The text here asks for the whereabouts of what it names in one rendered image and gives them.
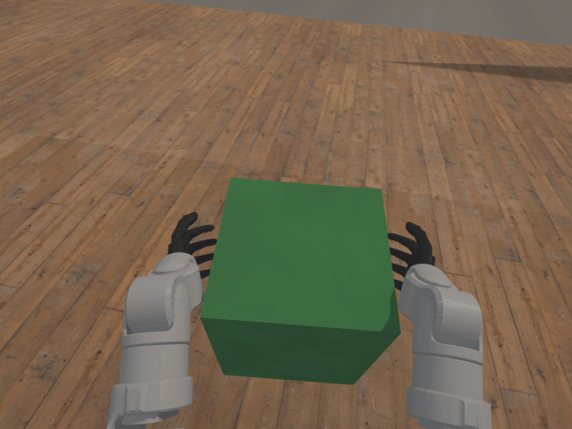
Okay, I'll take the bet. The carton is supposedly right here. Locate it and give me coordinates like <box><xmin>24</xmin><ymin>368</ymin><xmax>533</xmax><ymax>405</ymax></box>
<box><xmin>200</xmin><ymin>178</ymin><xmax>401</xmax><ymax>385</ymax></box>

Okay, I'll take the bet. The left robot hand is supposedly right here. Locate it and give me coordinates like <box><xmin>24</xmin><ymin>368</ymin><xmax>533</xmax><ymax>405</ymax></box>
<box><xmin>167</xmin><ymin>212</ymin><xmax>217</xmax><ymax>279</ymax></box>

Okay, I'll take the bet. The right robot forearm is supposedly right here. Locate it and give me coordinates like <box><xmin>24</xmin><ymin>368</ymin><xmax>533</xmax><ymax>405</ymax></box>
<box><xmin>398</xmin><ymin>264</ymin><xmax>492</xmax><ymax>429</ymax></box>

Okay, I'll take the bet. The left robot forearm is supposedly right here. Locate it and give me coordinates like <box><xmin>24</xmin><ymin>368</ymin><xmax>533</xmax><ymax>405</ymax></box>
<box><xmin>106</xmin><ymin>252</ymin><xmax>204</xmax><ymax>429</ymax></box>

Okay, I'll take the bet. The right robot hand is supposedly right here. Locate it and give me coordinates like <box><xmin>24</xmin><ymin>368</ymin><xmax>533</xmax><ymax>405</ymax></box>
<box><xmin>388</xmin><ymin>222</ymin><xmax>435</xmax><ymax>291</ymax></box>

